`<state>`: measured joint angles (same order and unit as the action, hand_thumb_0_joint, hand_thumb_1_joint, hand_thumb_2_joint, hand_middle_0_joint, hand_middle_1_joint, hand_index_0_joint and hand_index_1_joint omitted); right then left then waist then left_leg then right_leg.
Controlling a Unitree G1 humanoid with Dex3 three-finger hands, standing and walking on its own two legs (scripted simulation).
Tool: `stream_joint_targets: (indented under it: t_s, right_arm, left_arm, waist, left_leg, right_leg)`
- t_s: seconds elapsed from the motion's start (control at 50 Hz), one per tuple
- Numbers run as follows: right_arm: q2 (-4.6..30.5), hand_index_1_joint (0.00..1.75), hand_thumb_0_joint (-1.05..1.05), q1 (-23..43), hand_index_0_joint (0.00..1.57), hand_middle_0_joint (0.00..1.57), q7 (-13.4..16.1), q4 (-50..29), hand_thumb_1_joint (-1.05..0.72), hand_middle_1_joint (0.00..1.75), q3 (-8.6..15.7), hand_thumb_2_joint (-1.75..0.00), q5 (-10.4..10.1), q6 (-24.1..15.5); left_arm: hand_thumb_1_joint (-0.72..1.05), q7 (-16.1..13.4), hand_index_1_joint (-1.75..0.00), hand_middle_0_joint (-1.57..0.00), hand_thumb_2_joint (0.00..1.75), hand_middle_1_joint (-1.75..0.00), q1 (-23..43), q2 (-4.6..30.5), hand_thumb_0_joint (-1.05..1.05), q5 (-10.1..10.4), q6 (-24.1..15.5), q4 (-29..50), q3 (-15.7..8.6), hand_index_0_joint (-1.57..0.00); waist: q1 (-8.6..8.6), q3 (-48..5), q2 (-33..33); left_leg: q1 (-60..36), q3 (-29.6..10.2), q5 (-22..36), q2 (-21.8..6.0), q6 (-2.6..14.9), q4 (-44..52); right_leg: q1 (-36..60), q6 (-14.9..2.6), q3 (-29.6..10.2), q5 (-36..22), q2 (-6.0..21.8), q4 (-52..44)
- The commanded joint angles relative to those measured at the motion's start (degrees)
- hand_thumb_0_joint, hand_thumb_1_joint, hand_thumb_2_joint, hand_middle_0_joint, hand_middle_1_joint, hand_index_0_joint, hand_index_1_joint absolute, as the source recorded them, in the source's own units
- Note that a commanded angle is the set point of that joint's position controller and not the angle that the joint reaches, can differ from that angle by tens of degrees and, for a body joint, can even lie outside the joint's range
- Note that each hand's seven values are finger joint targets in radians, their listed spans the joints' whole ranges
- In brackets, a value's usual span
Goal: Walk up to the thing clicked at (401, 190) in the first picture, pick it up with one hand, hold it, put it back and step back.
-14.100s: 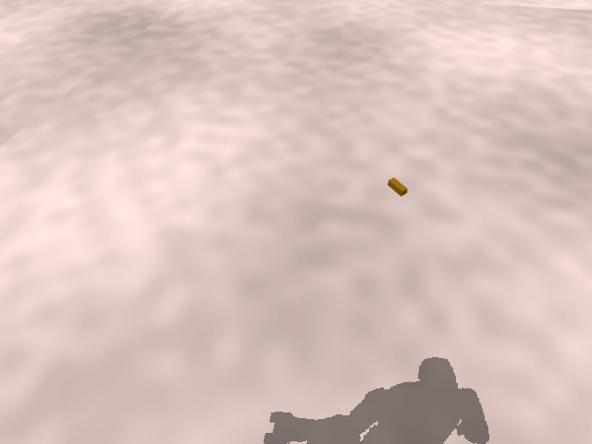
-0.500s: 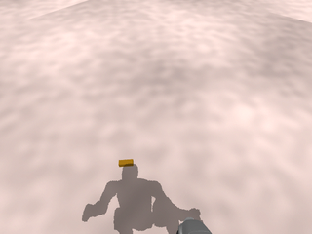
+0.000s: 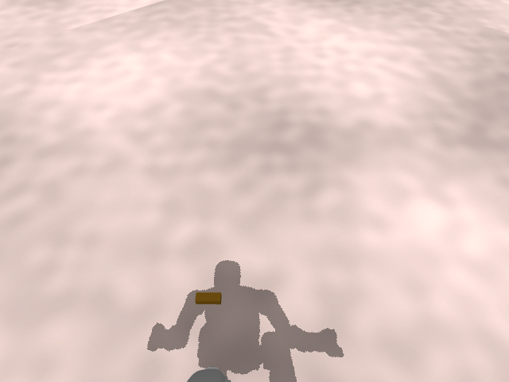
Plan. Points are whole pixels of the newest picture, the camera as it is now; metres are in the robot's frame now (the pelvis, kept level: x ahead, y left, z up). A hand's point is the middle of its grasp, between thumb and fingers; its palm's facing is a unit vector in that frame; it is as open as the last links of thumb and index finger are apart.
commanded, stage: walk up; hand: left
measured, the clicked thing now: (208, 298) +0.52 +0.21 -0.75
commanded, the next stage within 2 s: stand in 1.50 s
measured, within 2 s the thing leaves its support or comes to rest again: neither
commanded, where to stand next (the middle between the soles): +0.12 -0.02 m, yaw -1 degrees
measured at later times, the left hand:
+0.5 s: hand out of the picture +0.14 +0.25 -0.15, palm faces -0.03 -0.91 -0.41, open 7.4 cm
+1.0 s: hand (127, 365) +0.17 +0.25 -0.13, palm faces -0.02 -0.93 -0.36, open 7.4 cm
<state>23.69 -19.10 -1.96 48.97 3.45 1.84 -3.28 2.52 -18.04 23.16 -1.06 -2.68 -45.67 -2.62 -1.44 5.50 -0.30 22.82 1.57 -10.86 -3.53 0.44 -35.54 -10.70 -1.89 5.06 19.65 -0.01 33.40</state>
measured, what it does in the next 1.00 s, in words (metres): steps on the spot: left foot, then right foot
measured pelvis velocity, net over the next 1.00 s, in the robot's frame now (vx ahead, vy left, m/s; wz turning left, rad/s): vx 0.08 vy -0.01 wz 0.01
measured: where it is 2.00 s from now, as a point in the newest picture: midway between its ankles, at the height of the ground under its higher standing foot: outside the picture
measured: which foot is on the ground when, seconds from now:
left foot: up 0.00-0.00, down 0.02-1.00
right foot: down 0.00-0.04, up 0.06-0.28, down 0.30-1.00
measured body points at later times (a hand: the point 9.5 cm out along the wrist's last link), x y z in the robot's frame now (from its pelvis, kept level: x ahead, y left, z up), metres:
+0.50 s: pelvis +0.07 -0.02 -0.01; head +0.10 -0.03 +0.44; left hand +0.14 +0.30 -0.12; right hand +0.17 -0.32 -0.14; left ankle +0.10 +0.12 -0.73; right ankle +0.09 -0.15 -0.73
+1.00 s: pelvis +0.08 -0.01 +0.02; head +0.08 -0.01 +0.47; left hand +0.17 +0.29 -0.11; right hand +0.16 -0.32 -0.11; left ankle +0.10 +0.12 -0.73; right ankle +0.09 -0.15 -0.73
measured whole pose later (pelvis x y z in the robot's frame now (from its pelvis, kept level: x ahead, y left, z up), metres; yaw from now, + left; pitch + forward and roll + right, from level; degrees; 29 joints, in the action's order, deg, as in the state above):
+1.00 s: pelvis +0.08 -0.01 +0.02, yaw +0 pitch -3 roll +0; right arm 20.7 -5.4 -1.5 64.3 0.1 0.3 0.2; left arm 0.2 -4.5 21.1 -0.5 -2.0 -64.1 0.4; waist 0.1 3.3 -0.4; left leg 9.0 0.0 -11.2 -1.5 -1.0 -23.5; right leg -8.5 1.5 1.8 11.1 2.4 22.8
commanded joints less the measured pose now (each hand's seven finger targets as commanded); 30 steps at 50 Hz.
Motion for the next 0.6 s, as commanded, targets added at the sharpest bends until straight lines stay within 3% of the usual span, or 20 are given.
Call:
stream_joint_targets:
  t_s: [0.0,0.02,0.04,0.08,0.12,0.18,0.22,0.26,0.28,0.3,0.32,0.34,0.36,0.4,0.42,0.44,0.46,0.48,0.5,0.58]
  right_arm:
    - [14.36,0.30,0.00,-8.39,0.20,0.20,1.91,-2.97,-0.90,0.30,4.34,-0.90,0.25,-2.46]
    - [19.06,0.30,0.00,-7.41,0.20,0.20,1.85,-4.61,-0.90,0.30,5.22,-0.90,-0.06,-2.51]
    - [19.64,0.30,0.00,-5.76,0.20,0.20,1.67,-4.67,-0.90,0.30,5.77,-0.90,-1.10,-2.13]
    - [16.37,0.30,0.00,-2.62,0.20,0.20,2.19,-5.47,-0.90,0.30,4.40,-0.90,-1.07,-1.81]
    - [15.13,0.30,0.00,-0.27,0.20,0.20,2.36,-5.69,-0.90,0.30,3.65,-0.90,-0.97,-1.65]
    - [13.82,0.30,0.00,3.16,0.20,0.20,2.18,-6.58,-0.90,0.30,2.67,-0.90,-0.45,-0.81]
    - [13.75,0.30,0.00,5.67,0.20,0.20,1.97,-6.33,-0.90,0.30,2.15,-0.90,-0.76,0.11]
    - [11.37,0.30,0.00,7.42,0.20,0.20,1.72,-6.57,-0.90,0.30,0.99,-0.90,-1.55,1.20]
    - [8.19,0.30,0.00,6.41,0.20,0.20,1.72,-6.26,-0.90,0.30,0.14,-0.90,-2.05,1.72]
    - [5.61,0.30,0.00,6.03,0.20,0.20,1.60,-6.30,-0.90,0.30,-0.54,-0.90,-2.30,2.30]
    - [9.28,0.30,0.00,6.66,0.20,0.20,2.46,-4.92,-0.90,0.30,0.88,-0.90,-2.04,2.98]
    - [10.61,0.30,0.00,5.62,0.20,0.20,2.43,-3.05,-0.90,0.30,1.30,-0.90,-2.08,3.12]
    - [10.05,0.30,0.00,6.56,0.20,0.20,2.24,-2.25,-0.90,0.30,1.09,-0.90,-2.45,3.02]
    - [9.31,0.30,0.00,5.11,0.20,0.20,2.16,0.09,-0.90,0.30,0.76,-0.90,-2.64,2.30]
    - [8.81,0.30,0.00,3.94,0.20,0.20,2.05,1.19,-0.90,0.30,0.68,-0.90,-2.40,1.86]
    - [9.21,0.30,0.00,3.22,0.20,0.20,2.07,2.07,-0.90,0.30,0.80,-0.90,-2.00,1.41]
    - [11.43,0.30,0.00,4.23,0.20,0.20,2.22,2.05,-0.90,0.30,1.53,-0.90,-1.43,1.13]
    - [13.13,0.30,0.00,8.87,0.20,0.20,1.90,1.63,-0.90,0.30,1.71,-0.90,-1.70,1.05]
    - [12.68,0.30,0.00,10.75,0.20,0.20,1.61,1.79,-0.90,0.30,1.41,-0.90,-2.26,1.18]
    - [9.95,0.30,0.00,11.43,0.20,0.20,1.59,4.73,-0.90,0.30,-0.02,-0.90,-2.33,1.86]
  left_arm:
    - [0.90,-1.14,-0.30,-0.20,0.90,-0.30,0.63,7.71,0.00,0.94,-0.39,6.13,-1.73,-0.20]
    - [0.90,-1.36,-0.30,-0.20,0.90,-0.30,-2.58,7.64,0.00,1.51,0.19,4.96,-1.95,-0.20]
    - [0.90,-2.14,-0.30,-0.20,0.90,-0.30,-2.78,12.58,0.00,0.55,0.89,2.61,-3.24,-0.20]
    - [0.90,-2.16,-0.30,-0.20,0.90,-0.30,-1.89,12.73,0.00,0.80,1.07,1.61,-3.40,-0.20]
    - [0.90,-1.84,-0.30,-0.20,0.90,-0.30,-4.01,12.00,0.00,0.87,0.86,-0.10,-3.23,-0.20]
    - [0.90,-1.68,-0.30,-0.20,0.90,-0.30,-4.56,9.65,0.00,0.80,0.51,-1.96,-2.78,-0.20]
    - [0.90,-2.23,-0.30,-0.20,0.90,-0.30,-4.93,9.04,0.00,0.61,0.21,-3.50,-2.97,-0.20]
    - [0.90,-2.86,-0.30,-0.20,0.90,-0.30,-5.94,10.29,0.00,0.07,-0.48,-4.84,-3.35,-0.20]
    - [0.90,-3.22,-0.30,-0.20,0.90,-0.30,-4.72,11.98,0.00,-0.40,-0.95,-4.34,-3.60,-0.20]
    - [0.90,-3.55,-0.30,-0.20,0.90,-0.30,-1.63,15.74,0.00,-0.87,-1.87,-3.00,-3.92,-0.20]
    - [0.90,-3.48,-0.30,-0.20,0.90,-0.30,2.43,19.39,0.00,-0.26,-1.66,-2.56,-4.12,-0.20]
    - [0.90,-3.43,-0.30,-0.20,0.90,-0.30,4.94,17.26,0.00,-0.09,-1.66,-2.13,-3.61,-0.20]
    - [0.90,-3.61,-0.30,-0.20,0.90,-0.30,5.23,15.15,0.00,0.14,-1.73,-2.41,-2.91,-0.20]
    - [0.90,-3.75,-0.30,-0.20,0.90,-0.30,6.31,14.96,0.00,-0.12,-1.74,-3.35,-2.58,-0.20]
    - [0.90,-3.60,-0.30,-0.20,0.90,-0.30,7.02,14.73,0.00,0.14,-1.56,-3.51,-2.40,-0.20]
    - [0.90,-3.53,-0.30,-0.20,0.90,-0.30,7.05,13.69,0.00,0.61,-1.34,-3.60,-2.08,-0.20]
    - [0.90,-3.56,-0.30,-0.20,0.90,-0.30,6.28,12.04,0.00,0.92,-1.24,-3.28,-1.45,-0.20]
    - [0.90,-3.60,-0.30,-0.20,0.90,-0.30,5.79,10.88,0.00,1.51,-0.98,-4.39,-1.11,-0.20]
    - [0.90,-3.82,-0.30,-0.20,0.90,-0.30,5.95,11.46,0.00,1.30,-0.91,-5.42,-1.26,-0.20]
    - [0.90,-3.83,-0.30,-0.20,0.90,-0.30,8.34,12.65,0.00,1.09,-1.23,-7.74,-1.02,-0.20]
  waist:
    - [4.50,-9.76,-10.54]
    - [3.67,-9.25,-13.70]
    - [3.71,-7.74,-9.24]
    - [2.50,-4.08,-7.22]
    - [1.30,-4.64,-10.02]
    - [1.15,-5.27,-11.21]
    - [0.09,-5.43,-11.50]
    - [-1.24,-7.08,-7.67]
    - [-1.21,-6.28,-0.49]
    - [0.75,-3.95,7.96]
    - [0.66,-2.96,9.54]
    - [1.92,-2.00,7.00]
    - [1.80,-1.93,5.84]
    - [2.43,-4.32,10.11]
    - [3.18,-6.25,10.99]
    - [3.13,-8.15,9.20]
    - [2.41,-10.21,5.20]
    - [0.32,-9.83,1.18]
    - [-0.06,-9.74,0.87]
    - [1.02,-9.06,0.27]
  left_leg:
    - [-21.55,-12.54,2.04,-7.63,5.05,11.40]
    - [-23.12,-33.49,-4.22,-19.78,13.18,18.10]
    - [-18.35,-35.72,-9.49,-21.45,16.97,18.06]
    - [-14.35,-25.55,-6.15,-16.79,14.51,17.36]
    - [-12.66,-16.48,1.44,-13.15,12.41,14.46]
    - [-5.86,-10.40,8.41,-11.12,11.92,11.78]
    - [-1.31,-8.41,7.12,-10.04,10.45,8.02]
    - [2.82,-6.11,1.33,-7.02,7.07,1.62]
    - [4.94,-4.03,-3.68,-4.29,4.30,-4.63]
    - [7.51,-1.86,-12.33,1.35,0.90,-11.26]
    - [2.23,-4.17,-23.15,1.42,0.90,-16.72]
    - [0.41,-5.33,-22.77,0.22,0.76,-17.02]
    - [1.74,-5.74,-21.51,0.52,1.14,-15.21]
    - [-2.05,-2.83,-14.07,0.22,1.24,-6.91]
    - [-5.84,-1.74,-8.98,1.25,1.38,-0.37]
    - [-10.28,-2.56,1.51,0.51,1.52,4.27]
    - [-14.29,-7.41,12.49,-2.77,3.09,5.29]
    - [-11.24,-12.37,12.21,-5.69,5.03,5.16]
    - [-9.13,-11.94,11.29,-6.45,5.98,4.42]
    - [-10.87,-5.97,9.68,-1.84,2.72,3.81]
  right_leg:
    - [-14.13,-3.18,-2.07,-7.25,3.79,14.11]
    - [-22.62,-0.92,-2.12,13.19,-2.94,22.18]
    - [-20.99,-1.02,-7.88,17.09,0.65,28.32]
    - [-21.68,-1.11,-10.21,12.98,2.20,28.98]
    - [-18.83,-0.66,-8.43,9.46,3.66,22.79]
    - [-9.37,0.63,-4.37,5.70,2.59,12.75]
    - [-3.78,0.79,-2.12,-0.11,0.69,6.72]
    - [3.30,0.38,-2.39,-6.42,-0.30,-1.15]
    - [2.94,-1.33,-10.64,-4.77,4.66,-7.03]
    - [-1.78,-5.27,-29.59,-4.70,16.94,-14.67]
    - [-10.54,-12.45,-33.37,-4.40,22.83,-15.14]
    - [-10.75,-12.94,-30.24,-7.69,21.01,-12.57]
    - [-8.36,-11.18,-25.16,-12.14,18.25,-10.96]
    - [-5.26,-8.15,-18.11,-22.72,14.74,-5.93]
    - [-4.48,-7.01,-15.02,-28.32,13.20,-2.75]
    - [-4.89,-5.44,-12.95,-30.65,12.03,0.19]
    - [-6.86,-3.10,-10.89,-28.75,10.07,3.17]
    - [-6.04,-0.59,-7.38,-17.99,5.51,2.19]
    - [-2.84,-0.28,-7.12,-12.02,4.85,0.84]
    - [-1.88,-2.36,-10.66,-17.82,9.32,-4.40]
